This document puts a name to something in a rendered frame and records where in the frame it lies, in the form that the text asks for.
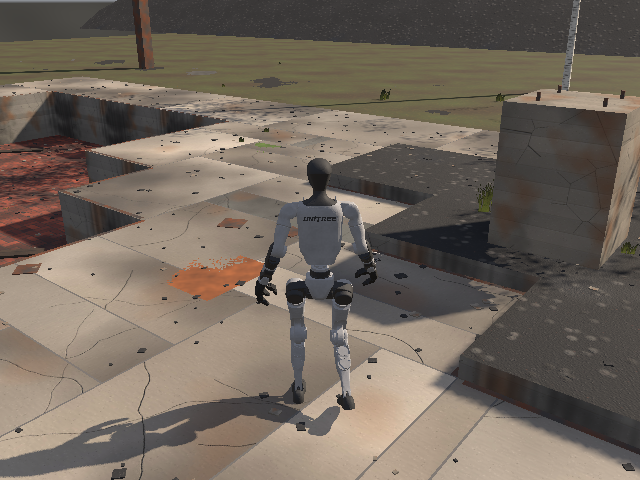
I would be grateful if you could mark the robot right upper arm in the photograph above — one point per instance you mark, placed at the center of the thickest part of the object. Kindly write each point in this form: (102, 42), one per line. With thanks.
(350, 210)

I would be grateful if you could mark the right robot forearm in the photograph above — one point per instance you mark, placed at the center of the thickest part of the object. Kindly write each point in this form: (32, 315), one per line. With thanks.
(368, 260)

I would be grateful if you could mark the robot right foot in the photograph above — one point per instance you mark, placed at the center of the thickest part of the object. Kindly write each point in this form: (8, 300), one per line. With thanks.
(347, 402)

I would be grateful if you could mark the robot left hand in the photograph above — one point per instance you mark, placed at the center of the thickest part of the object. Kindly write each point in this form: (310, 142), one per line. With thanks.
(260, 291)

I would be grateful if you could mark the left robot forearm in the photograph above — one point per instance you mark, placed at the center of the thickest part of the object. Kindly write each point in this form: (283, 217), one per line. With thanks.
(269, 267)

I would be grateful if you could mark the robot left upper arm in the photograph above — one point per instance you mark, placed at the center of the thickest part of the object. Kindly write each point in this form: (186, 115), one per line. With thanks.
(287, 212)

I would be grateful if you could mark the robot right hand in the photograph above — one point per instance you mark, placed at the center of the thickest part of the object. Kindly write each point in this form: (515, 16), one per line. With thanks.
(372, 279)

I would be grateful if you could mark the robot torso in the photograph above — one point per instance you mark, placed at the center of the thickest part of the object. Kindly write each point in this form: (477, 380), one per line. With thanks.
(320, 235)

